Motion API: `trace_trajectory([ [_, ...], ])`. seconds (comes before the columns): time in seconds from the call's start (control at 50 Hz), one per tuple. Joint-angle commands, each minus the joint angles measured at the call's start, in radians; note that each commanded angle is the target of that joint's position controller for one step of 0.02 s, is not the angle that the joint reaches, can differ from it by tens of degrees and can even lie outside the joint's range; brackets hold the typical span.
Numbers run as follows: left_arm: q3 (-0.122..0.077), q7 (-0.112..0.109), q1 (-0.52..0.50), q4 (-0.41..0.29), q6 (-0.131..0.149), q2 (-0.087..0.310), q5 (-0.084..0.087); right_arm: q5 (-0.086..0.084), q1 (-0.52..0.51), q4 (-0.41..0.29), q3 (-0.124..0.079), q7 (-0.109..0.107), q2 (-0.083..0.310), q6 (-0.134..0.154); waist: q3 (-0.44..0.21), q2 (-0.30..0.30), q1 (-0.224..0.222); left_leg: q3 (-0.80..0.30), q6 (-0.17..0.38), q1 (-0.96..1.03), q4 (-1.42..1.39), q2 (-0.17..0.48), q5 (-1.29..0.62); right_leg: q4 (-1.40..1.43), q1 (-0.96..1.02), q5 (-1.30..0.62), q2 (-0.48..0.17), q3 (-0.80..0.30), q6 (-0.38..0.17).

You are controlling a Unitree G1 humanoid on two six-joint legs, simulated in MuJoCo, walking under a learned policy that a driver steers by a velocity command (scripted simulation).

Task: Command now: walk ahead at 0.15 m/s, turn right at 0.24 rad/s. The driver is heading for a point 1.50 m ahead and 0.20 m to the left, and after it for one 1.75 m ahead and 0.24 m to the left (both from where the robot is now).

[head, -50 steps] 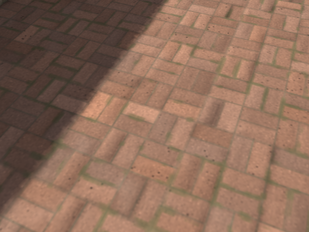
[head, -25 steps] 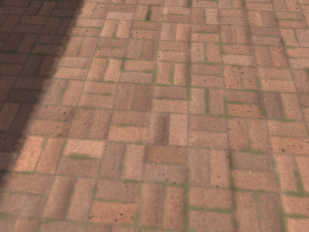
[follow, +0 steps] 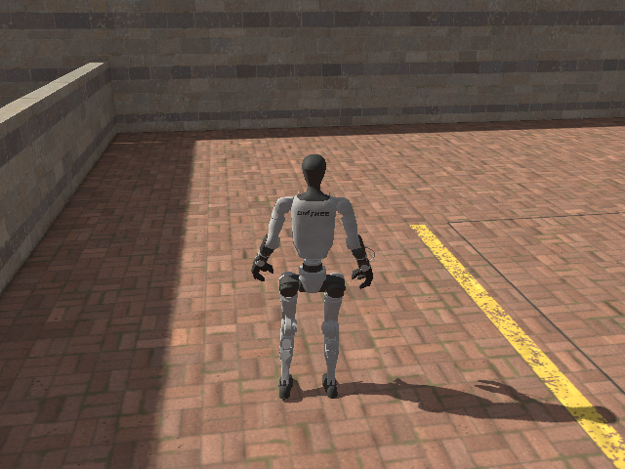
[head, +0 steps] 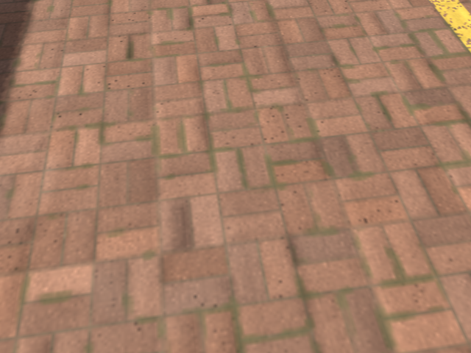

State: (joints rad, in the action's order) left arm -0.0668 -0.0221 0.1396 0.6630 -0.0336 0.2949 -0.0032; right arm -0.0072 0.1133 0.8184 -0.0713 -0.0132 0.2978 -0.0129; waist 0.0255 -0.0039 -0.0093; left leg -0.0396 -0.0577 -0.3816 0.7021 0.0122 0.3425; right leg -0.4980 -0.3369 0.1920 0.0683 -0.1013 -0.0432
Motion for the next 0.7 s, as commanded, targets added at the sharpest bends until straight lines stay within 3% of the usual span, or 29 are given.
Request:
trace_trajectory([
  [0.02, -0.023, 0.002, 0.009, -0.034, 0.007, 0.128, 0.004, 0.002, 0.032, -0.043, -0.011, 0.018, 0.062, 0.03, -0.098, 0.152, 0.017, 0.077, 0.042, 0.176, -0.187, -0.031, -0.066, 0.167, -0.007, 0.369, -0.208, -0.251, -0.136],
  [0.04, -0.014, 0.002, 0.028, -0.023, 0.011, 0.108, 0.0, 0.007, 0.067, -0.03, -0.011, 0.021, 0.062, 0.038, -0.083, 0.129, 0.03, 0.066, 0.066, 0.239, -0.238, -0.018, -0.043, 0.139, -0.056, 0.437, -0.169, -0.24, -0.1],
  [0.06, -0.001, 0.002, 0.012, -0.03, 0.018, 0.069, -0.002, 0.017, 0.141, -0.018, -0.019, 0.017, 0.108, 0.048, -0.071, 0.028, 0.051, -0.102, 0.122, 0.308, -0.322, 0.12, 0.071, -0.024, -0.151, 0.447, -0.107, -0.181, -0.05],
  [0.08, 0.003, 0.003, -0.002, -0.067, 0.034, 0.038, 0.007, 0.024, 0.215, 0.01, -0.042, 0.016, 0.216, 0.053, -0.049, -0.18, 0.042, -0.385, 0.242, 0.341, -0.452, 0.285, 0.302, -0.279, -0.317, 0.39, 0.04, 0.037, 0.012],
  [0.1, -0.017, -0.002, -0.079, -0.093, 0.054, 0.113, 0.026, 0.041, 0.211, 0.005, -0.052, 0.02, 0.238, 0.066, 0.054, -0.224, 0.087, -0.623, 0.346, 0.266, -0.571, 0.395, 0.441, -0.433, -0.44, 0.384, 0.003, -0.013, 0.021],
  [0.12, -0.035, -0.002, -0.07, -0.082, 0.066, 0.154, 0.037, 0.033, 0.16, -0.01, -0.039, 0.01, 0.191, 0.079, 0.097, -0.175, 0.054, -0.578, 0.329, 0.262, -0.567, 0.376, 0.42, -0.511, -0.475, 0.298, -0.04, -0.054, 0.016],
  [0.14, -0.038, 0.003, -0.032, -0.057, 0.07, 0.147, 0.026, 0.016, 0.129, -0.014, -0.029, 0.001, 0.154, 0.086, 0.086, -0.164, 0.03, -0.487, 0.291, 0.296, -0.557, 0.326, 0.35, -0.534, -0.488, 0.226, -0.063, -0.037, 0.023],
  [0.18, -0.033, 0.014, -0.041, -0.047, 0.081, 0.109, 0.009, -0.002, 0.147, -0.006, -0.019, -0.005, 0.123, 0.091, 0.07, -0.146, 0.043, -0.353, 0.246, 0.339, -0.568, 0.269, 0.204, -0.501, -0.488, 0.103, -0.106, 0.006, 0.04],
  [0.22, -0.019, 0.019, -0.074, -0.045, 0.091, 0.052, 0.006, 0.005, 0.174, 0.008, -0.011, -0.009, 0.098, 0.088, 0.056, -0.124, 0.06, -0.209, 0.23, 0.325, -0.554, 0.208, -0.09, -0.424, -0.406, 0.024, -0.104, 0.068, 0.063],
  [0.28, 0.003, 0.029, -0.11, -0.052, 0.095, -0.009, 0.005, 0.005, 0.192, 0.021, -0.013, -0.011, 0.118, 0.072, 0.01, -0.144, 0.078, -0.057, 0.213, 0.274, -0.488, 0.153, -0.437, -0.206, -0.204, -0.019, -0.083, 0.125, 0.084],
  [0.34, -0.006, 0.038, -0.111, -0.054, 0.088, 0.027, 0.016, -0.004, 0.234, 0.039, -0.024, -0.005, 0.161, 0.056, -0.016, -0.16, 0.085, -0.073, 0.22, 0.273, -0.435, 0.19, -0.503, -0.104, -0.093, -0.043, -0.062, 0.135, 0.073],
  [0.4, -0.026, 0.034, -0.007, -0.014, 0.084, 0.069, 0.008, -0.016, 0.196, 0.038, -0.018, -0.005, 0.144, 0.051, -0.046, -0.125, 0.014, -0.082, 0.174, 0.25, -0.335, 0.179, -0.527, 0.074, 0.108, -0.182, -0.045, 0.127, 0.018],
  [0.42, -0.037, 0.023, 0.046, -0.005, 0.083, 0.107, 0.001, -0.005, 0.214, 0.046, -0.009, -0.002, 0.117, 0.058, -0.086, -0.082, -0.01, -0.043, 0.13, 0.216, -0.242, 0.134, -0.528, 0.11, 0.234, -0.324, -0.095, 0.076, -0.011],
  [0.44, -0.05, 0.011, 0.133, -0.004, 0.079, 0.183, -0.019, 0.033, 0.243, 0.027, 0.012, 0.001, 0.063, 0.07, -0.221, 0.068, -0.016, 0.007, 0.071, 0.086, -0.044, 0.069, -0.258, 0.02, 0.469, -0.701, -0.277, -0.101, -0.076],
  [0.46, -0.037, 0.011, 0.152, 0.02, 0.066, 0.156, -0.022, 0.024, 0.332, 0.04, 0.036, -0.002, -0.006, 0.07, -0.326, 0.269, 0.005, 0.015, 0.014, -0.03, 0.146, 0.011, 0.205, 0.051, 0.552, -0.73, -0.446, -0.293, -0.241],
  [0.48, -0.02, 0.02, 0.15, 0.031, 0.061, 0.087, -0.008, 0.004, 0.281, 0.042, 0.017, -0.006, 0.071, 0.055, -0.284, 0.209, -0.02, -0.027, -0.009, -0.057, 0.25, 0.023, 0.336, 0.112, 0.459, -0.553, -0.425, -0.328, -0.254],
  [0.5, -0.011, 0.024, 0.095, 0.033, 0.063, 0.073, -0.004, -0.006, 0.235, 0.035, 0.005, -0.009, 0.103, 0.04, -0.193, 0.167, -0.01, -0.03, -0.012, -0.097, 0.314, 0.042, 0.329, 0.134, 0.377, -0.446, -0.387, -0.265, -0.22],
  [0.52, -0.006, 0.027, 0.041, 0.031, 0.067, 0.071, -0.008, -0.006, 0.216, 0.044, 0.003, -0.017, 0.092, 0.026, -0.149, 0.127, 0.004, -0.027, -0.012, -0.102, 0.314, 0.056, 0.296, 0.152, 0.307, -0.384, -0.351, -0.217, -0.192],
  [0.56, -0.004, 0.026, -0.048, 0.034, 0.07, 0.071, -0.014, 0.005, 0.208, 0.046, 0.002, -0.031, 0.075, 0.003, -0.09, 0.129, 0.045, -0.028, -0.02, -0.02, 0.204, 0.078, 0.2, 0.2, 0.154, -0.3, -0.302, -0.139, -0.162],
  [0.62, -0.002, 0.019, -0.084, 0.056, 0.064, 0.06, -0.021, 0.011, 0.216, 0.063, 0.013, -0.033, 0.037, 0.0, -0.104, 0.149, 0.058, 0.014, -0.02, 0.13, 0.021, 0.053, 0.071, 0.206, 0.07, -0.261, -0.256, -0.065, -0.161],
  [0.66, 0.001, 0.016, -0.099, 0.074, 0.059, 0.057, -0.009, 0.014, 0.217, 0.074, 0.013, -0.027, 0.035, 0.001, -0.111, 0.134, 0.071, 0.038, -0.005, 0.224, -0.133, 0.038, -0.105, 0.192, 0.043, -0.149, -0.239, -0.045, -0.147],
  [0.7, 0.015, 0.019, -0.059, 0.109, 0.058, 0.022, -0.003, 0.037, 0.187, 0.066, 0.013, -0.02, 0.057, 0.0, -0.083, 0.084, 0.066, 0.005, 0.027, 0.307, -0.262, 0.059, -0.27, 0.184, -0.011, 0.089, -0.19, -0.027, -0.066],
])
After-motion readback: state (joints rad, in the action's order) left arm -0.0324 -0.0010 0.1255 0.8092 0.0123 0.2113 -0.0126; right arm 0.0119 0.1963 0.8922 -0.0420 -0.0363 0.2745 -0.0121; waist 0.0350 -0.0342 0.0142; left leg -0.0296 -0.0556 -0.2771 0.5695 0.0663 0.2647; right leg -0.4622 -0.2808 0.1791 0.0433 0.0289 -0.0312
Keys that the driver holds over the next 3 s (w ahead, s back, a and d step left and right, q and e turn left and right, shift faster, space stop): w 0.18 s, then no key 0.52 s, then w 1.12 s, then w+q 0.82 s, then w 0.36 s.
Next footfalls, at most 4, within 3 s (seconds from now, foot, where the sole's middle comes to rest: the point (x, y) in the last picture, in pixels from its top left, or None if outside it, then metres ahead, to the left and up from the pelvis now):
0.06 left None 0.04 0.14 -0.77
0.42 right None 0.23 -0.13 -0.77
0.70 left None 0.19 0.12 -0.77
1.38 left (215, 311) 0.59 0.11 -0.77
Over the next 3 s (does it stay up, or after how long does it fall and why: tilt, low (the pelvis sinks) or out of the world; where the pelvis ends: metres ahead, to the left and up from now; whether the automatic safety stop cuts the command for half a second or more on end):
stays up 1.32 0.12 -0.02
